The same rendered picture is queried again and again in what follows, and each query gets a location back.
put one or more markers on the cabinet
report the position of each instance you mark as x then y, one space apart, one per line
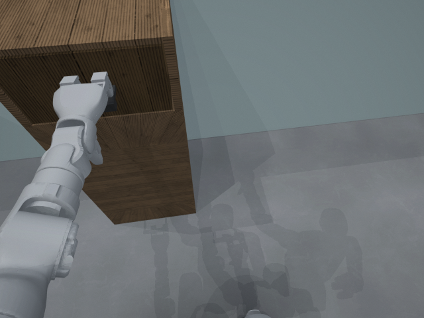
146 172

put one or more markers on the left robot hand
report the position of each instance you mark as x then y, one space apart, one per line
84 99

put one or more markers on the handle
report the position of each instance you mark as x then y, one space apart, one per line
112 104

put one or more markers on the robot left upper arm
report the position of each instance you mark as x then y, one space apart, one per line
34 250

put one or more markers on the left robot forearm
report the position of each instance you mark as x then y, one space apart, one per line
57 183

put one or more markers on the drawer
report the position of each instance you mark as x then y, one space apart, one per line
140 74

